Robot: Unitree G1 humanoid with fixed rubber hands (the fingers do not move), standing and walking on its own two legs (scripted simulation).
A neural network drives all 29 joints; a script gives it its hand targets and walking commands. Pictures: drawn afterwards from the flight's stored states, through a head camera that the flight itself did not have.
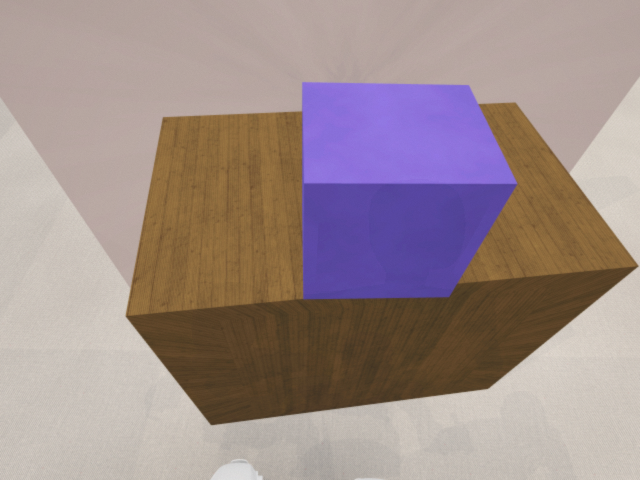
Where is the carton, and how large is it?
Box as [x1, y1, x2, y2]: [302, 82, 516, 298]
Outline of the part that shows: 302,82 303,298 448,296 516,185 516,182 469,86 435,84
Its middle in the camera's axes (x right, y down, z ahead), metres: +0.09 -0.07 +0.57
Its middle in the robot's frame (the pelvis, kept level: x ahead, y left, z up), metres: +0.48 -0.08 +0.06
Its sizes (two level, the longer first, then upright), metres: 0.231 0.196 0.246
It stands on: a pedestal, 0.68 m high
